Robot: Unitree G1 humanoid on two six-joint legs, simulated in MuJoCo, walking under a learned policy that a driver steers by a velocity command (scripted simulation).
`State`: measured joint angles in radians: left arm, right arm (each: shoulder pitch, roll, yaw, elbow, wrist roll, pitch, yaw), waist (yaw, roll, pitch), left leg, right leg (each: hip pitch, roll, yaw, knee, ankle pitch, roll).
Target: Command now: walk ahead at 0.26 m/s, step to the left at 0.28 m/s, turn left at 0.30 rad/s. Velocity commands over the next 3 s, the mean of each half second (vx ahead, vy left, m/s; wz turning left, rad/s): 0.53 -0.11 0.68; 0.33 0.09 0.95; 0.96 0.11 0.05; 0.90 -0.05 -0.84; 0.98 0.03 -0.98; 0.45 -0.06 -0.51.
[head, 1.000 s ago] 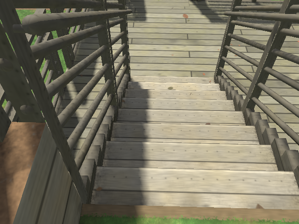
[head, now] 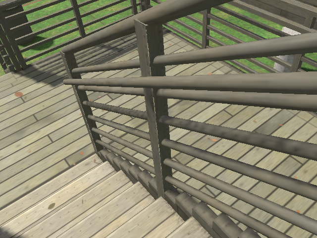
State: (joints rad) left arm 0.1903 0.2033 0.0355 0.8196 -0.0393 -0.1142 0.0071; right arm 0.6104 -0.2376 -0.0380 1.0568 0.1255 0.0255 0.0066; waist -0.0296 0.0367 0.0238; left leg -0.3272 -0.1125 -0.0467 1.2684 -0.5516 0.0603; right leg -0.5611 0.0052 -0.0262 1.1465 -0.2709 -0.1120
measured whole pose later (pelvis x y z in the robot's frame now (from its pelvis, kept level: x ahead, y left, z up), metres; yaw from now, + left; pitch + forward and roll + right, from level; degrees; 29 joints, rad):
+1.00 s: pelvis +0.41 +0.08 -0.29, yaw +54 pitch -1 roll +0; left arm 0.45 0.33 0.06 0.78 -0.01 -0.04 0.00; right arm 0.17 -0.28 -0.04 0.63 -0.02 0.04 0.03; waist 0.09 0.02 -0.06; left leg -0.58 -0.15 -0.11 1.80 -0.66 0.15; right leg -0.38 0.04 0.01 0.81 -0.43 -0.03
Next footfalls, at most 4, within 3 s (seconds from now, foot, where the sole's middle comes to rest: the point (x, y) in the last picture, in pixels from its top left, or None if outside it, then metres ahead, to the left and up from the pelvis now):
0.16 left None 0.15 0.10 -0.86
0.54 right None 0.50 -0.09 -0.89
0.68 left None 0.23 0.08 -0.86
0.92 right None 0.53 0.07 -1.02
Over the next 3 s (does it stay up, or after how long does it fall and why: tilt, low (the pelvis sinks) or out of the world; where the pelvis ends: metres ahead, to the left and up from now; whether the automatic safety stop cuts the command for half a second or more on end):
stays up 1.30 0.92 -0.92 its command is cut before an obstacle from the start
